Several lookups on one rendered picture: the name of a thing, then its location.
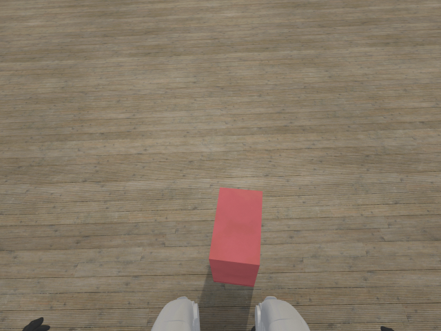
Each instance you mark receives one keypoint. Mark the robot thigh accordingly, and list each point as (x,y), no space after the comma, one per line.
(178,315)
(278,315)

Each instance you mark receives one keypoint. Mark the robot left hand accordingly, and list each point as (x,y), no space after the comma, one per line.
(36,325)

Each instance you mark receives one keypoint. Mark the carton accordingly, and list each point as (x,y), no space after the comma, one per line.
(234,255)

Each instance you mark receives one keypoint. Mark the right robot thigh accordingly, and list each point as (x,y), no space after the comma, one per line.
(278,315)

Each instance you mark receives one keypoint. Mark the left robot thigh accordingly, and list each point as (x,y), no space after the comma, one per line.
(178,315)

